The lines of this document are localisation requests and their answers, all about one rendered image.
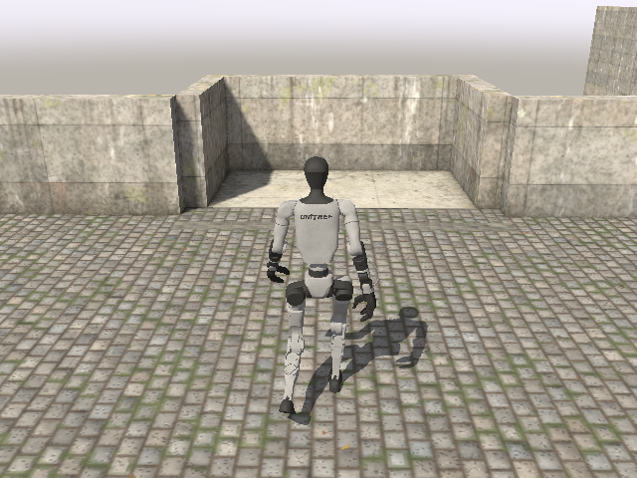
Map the left robot shin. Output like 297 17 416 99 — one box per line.
284 338 301 401

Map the left robot forearm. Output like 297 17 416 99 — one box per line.
267 239 283 271

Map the robot right upper arm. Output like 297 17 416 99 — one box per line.
337 199 362 256

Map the left robot hand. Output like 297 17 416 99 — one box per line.
267 266 290 283

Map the robot left upper arm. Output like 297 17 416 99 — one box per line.
272 200 297 254

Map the right robot hand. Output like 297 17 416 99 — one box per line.
352 292 376 322

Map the right robot forearm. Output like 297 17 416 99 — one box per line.
352 241 374 294

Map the robot torso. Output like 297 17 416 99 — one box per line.
294 196 340 299

